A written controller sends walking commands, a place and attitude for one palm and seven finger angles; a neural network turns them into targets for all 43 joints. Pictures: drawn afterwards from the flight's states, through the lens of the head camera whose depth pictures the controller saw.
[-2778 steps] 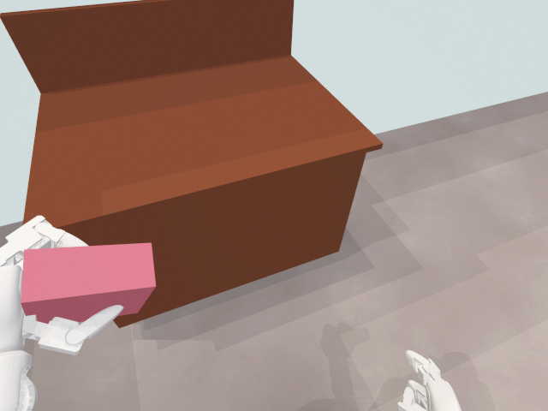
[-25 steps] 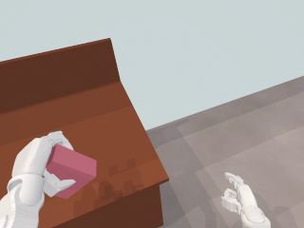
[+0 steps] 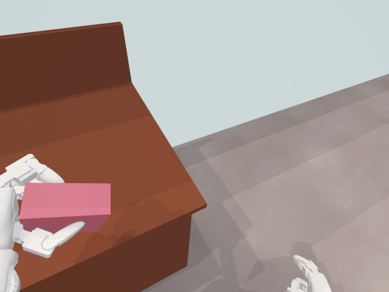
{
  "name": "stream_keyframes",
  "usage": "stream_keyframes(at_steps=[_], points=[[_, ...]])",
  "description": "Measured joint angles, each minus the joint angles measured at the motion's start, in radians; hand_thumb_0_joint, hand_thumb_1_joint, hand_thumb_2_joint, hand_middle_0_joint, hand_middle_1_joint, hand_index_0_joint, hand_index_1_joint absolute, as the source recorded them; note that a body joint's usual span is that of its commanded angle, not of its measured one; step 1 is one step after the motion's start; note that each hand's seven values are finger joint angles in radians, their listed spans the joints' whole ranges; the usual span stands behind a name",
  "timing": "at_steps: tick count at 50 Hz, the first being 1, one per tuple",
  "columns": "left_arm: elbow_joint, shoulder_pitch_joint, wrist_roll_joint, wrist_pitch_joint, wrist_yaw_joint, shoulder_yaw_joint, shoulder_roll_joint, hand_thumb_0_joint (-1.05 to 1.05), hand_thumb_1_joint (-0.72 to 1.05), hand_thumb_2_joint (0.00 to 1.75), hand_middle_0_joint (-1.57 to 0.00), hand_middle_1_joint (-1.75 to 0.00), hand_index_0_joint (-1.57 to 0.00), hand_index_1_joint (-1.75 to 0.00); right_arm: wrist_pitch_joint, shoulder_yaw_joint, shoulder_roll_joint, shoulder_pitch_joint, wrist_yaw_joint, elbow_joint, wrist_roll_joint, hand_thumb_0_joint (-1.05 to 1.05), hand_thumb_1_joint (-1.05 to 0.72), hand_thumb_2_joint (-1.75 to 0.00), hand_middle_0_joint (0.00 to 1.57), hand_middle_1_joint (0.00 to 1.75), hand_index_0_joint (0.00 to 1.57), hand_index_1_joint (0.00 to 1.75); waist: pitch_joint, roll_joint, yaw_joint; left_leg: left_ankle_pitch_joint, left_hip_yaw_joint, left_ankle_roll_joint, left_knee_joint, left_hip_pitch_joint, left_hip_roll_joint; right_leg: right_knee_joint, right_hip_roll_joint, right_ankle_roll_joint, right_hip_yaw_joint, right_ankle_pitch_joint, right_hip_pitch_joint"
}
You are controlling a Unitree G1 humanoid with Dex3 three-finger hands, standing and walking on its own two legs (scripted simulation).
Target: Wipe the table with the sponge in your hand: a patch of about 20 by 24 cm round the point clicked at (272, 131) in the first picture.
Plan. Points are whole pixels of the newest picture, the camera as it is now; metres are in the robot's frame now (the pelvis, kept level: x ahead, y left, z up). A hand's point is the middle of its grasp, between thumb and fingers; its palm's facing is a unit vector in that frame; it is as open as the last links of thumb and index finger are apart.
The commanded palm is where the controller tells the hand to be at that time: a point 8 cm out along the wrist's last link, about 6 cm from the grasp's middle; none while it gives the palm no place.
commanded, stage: step back with the hand held close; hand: left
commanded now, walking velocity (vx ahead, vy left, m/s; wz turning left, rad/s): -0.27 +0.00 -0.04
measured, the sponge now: (79, 210) +0.22 +0.21 +0.11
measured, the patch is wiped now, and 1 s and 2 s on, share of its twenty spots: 1.00 1.00 1.00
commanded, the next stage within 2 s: stop stepping back and stand still in 0.98 s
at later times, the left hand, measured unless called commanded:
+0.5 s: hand (23, 230) +0.17 +0.26 +0.15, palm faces +0.36 -0.85 -0.38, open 9.6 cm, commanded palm +0.11 +0.30 +0.19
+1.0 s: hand (49, 274) +0.11 +0.18 +0.18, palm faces +0.14 -0.88 -0.45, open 9.6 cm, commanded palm +0.08 +0.23 +0.19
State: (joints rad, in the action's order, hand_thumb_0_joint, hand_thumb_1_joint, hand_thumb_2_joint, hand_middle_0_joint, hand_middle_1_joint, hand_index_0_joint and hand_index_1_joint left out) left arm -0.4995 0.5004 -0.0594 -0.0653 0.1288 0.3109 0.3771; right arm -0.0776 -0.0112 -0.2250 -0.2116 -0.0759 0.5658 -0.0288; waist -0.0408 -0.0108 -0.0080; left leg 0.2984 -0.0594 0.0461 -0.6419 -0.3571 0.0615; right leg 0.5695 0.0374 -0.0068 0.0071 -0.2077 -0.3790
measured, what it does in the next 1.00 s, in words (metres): walks backwards: right foot, then left foot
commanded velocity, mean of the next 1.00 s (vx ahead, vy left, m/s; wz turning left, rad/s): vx -0.37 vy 0.00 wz -0.01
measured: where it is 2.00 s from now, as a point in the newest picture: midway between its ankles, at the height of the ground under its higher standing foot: outside the picture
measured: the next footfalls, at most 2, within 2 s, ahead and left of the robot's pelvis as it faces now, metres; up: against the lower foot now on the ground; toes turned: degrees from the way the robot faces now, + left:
right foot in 0.68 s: -0.17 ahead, -0.12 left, +0.00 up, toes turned -1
left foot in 0.94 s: -0.06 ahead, +0.05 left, +0.00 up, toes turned -6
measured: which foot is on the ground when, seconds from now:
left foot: down 0.00-0.78, up 0.80-0.92, down 0.94-1.00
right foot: down 0.00-0.44, up 0.46-0.66, down 0.68-0.96, up 0.98-1.00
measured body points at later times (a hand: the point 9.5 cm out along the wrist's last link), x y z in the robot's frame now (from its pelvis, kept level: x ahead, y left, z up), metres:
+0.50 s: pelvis -0.04 +0.01 -0.01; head -0.03 +0.05 +0.44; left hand +0.14 +0.30 +0.17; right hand +0.14 -0.22 -0.07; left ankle +0.02 +0.09 -0.73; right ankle +0.02 -0.12 -0.72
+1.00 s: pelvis -0.12 -0.02 +0.02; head -0.10 +0.00 +0.47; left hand +0.10 +0.23 +0.21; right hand +0.03 -0.29 -0.05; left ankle -0.10 +0.05 -0.72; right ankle -0.19 -0.11 -0.69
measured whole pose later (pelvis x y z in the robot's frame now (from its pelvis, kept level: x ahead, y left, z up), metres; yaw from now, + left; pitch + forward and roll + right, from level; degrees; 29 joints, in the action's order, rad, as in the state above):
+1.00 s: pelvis -0.12 -0.02 +0.02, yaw -8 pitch +4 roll -2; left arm -0.61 0.59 -0.06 -0.20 0.09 0.37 0.46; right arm 0.01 0.00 -0.21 -0.14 -0.06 0.57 -0.03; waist -0.05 -0.03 -0.01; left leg 0.17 0.05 0.05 -0.49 -0.34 0.00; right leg 0.75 0.09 0.00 0.01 -0.38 -0.35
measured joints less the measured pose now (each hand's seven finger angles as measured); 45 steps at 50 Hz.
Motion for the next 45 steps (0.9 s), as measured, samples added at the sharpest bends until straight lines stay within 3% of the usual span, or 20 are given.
stream_keyframes(at_steps=[5,11,16,22,26,29,33,37,39,41,45], points=[[-0.052,0.001,0.026,-0.037,-0.006,-0.014,0.005,-0.02,-0.5,1.06,-0.79,-1.39,-0.82,-1.42,0.032,-0.007,0.011,0.021,0.005,-0.024,0.008,0.02,-0.91,-0.9,0.2,0.3,0.2,0.3,0.01,-0.013,-0.001,-0.003,-0.001,0.005,-0.039,-0.046,-0.012,0.0,0.006,0.003,-0.012,0.025,-0.026],[-0.065,-0.005,0.043,-0.088,-0.008,0.049,0.031,-0.02,-0.5,1.06,-0.79,-1.39,-0.82,-1.42,0.059,0.0,0.014,0.024,0.01,-0.043,0.013,0.02,-0.9,-0.9,0.2,0.3,0.2,0.3,0.013,-0.006,0.014,0.006,0.01,0.006,-0.085,-0.07,-0.019,0.042,0.007,0.007,-0.014,0.019,-0.048],[-0.03,-0.045,0.03,-0.085,-0.005,0.036,-0.006,-0.02,-0.5,1.06,-0.79,-1.39,-0.82,-1.42,0.056,0.004,0.012,0.011,0.016,-0.017,0.014,0.02,-0.9,-0.9,0.2,0.3,0.2,0.3,-0.007,-0.002,0.026,0.037,0.024,0.001,-0.104,-0.087,-0.032,0.038,0.003,0.006,-0.022,0.022,-0.052],[-0.048,-0.056,0.04,-0.085,0.003,-0.006,-0.023,-0.02,-0.5,1.06,-0.79,-1.39,-0.82,-1.42,0.054,-0.003,0.016,0.025,0.019,-0.004,0.02,0.02,-0.91,-0.9,0.2,0.3,0.2,0.3,0.025,-0.027,0.004,-0.041,0.041,0.009,-0.07,-0.108,-0.038,0.01,-0.01,0.016,-0.029,0.057,-0.067],[-0.068,-0.023,0.071,-0.092,-0.004,0.031,0.018,-0.02,-0.5,1.06,-0.79,-1.39,-0.82,-1.42,0.076,0.009,0.033,0.017,0.02,-0.012,0.029,0.02,-0.9,-0.9,0.2,0.3,0.2,0.3,0.036,-0.013,-0.015,-0.037,0.031,0.015,-0.073,-0.12,-0.045,0.186,0.025,0.032,0.014,-0.029,-0.064],[-0.09,-0.002,0.066,-0.097,-0.009,0.066,0.034,-0.02,-0.5,1.06,-0.79,-1.39,-0.82,-1.42,0.093,0.014,0.047,-0.008,0.025,0.004,0.037,0.02,-0.91,-0.9,0.2,0.3,0.2,0.3,-0.007,0.005,-0.003,-0.06,0.02,0.007,-0.032,-0.135,-0.062,0.265,0.053,0.035,0.021,-0.105,0.024],[-0.097,0.011,0.028,-0.125,0.002,0.101,0.015,-0.02,-0.5,1.06,-0.79,-1.39,-0.82,-1.42,0.127,-0.002,0.07,0.016,0.035,0.047,0.044,0.02,-0.9,-0.9,0.2,0.3,0.2,0.3,-0.045,-0.016,0.038,-0.119,0.067,-0.008,0.066,-0.155,-0.081,0.065,0.033,0.022,0.04,-0.17,0.182],[-0.054,-0.062,0.025,-0.123,-0.006,0.054,-0.026,-0.02,-0.5,1.06,-0.79,-1.4,-0.82,-1.43,0.145,-0.019,0.067,0.122,0.046,0.06,0.044,0.02,-0.9,-0.9,0.2,0.3,0.2,0.3,0.029,0.0,0.063,-0.192,0.119,-0.026,0.128,-0.172,-0.114,-0.172,0.023,0.01,0.058,-0.177,0.255],[-0.045,-0.097,0.031,-0.111,-0.025,0.009,-0.035,-0.02,-0.5,1.06,-0.79,-1.4,-0.81,-1.43,0.133,-0.016,0.059,0.167,0.049,0.054,0.036,0.02,-0.9,-0.9,0.2,0.3,0.2,0.3,0.077,0.039,0.053,-0.226,0.11,-0.034,0.134,-0.18,-0.141,-0.211,0.05,-0.021,0.053,-0.149,0.262],[-0.067,-0.094,0.032,-0.107,-0.046,-0.025,-0.017,-0.02,-0.5,1.06,-0.79,-1.4,-0.81,-1.43,0.102,-0.01,0.065,0.174,0.048,0.038,0.022,0.02,-0.91,-0.9,0.2,0.3,0.2,0.3,0.103,0.045,0.033,-0.263,0.105,-0.038,0.086,-0.193,-0.148,-0.226,0.062,-0.024,0.048,-0.11,0.271],[-0.145,0.049,0.015,-0.152,-0.065,0.02,0.067,-0.02,-0.5,1.06,-0.79,-1.39,-0.82,-1.42,0.066,-0.009,0.089,0.101,0.03,0.004,-0.004,0.02,-0.91,-0.9,0.21,0.3,0.2,0.3,0.036,-0.057,0.008,0.005,0.108,-0.042,-0.082,-0.167,-0.057,-0.18,0.027,-0.024,0.069,-0.097,0.223]])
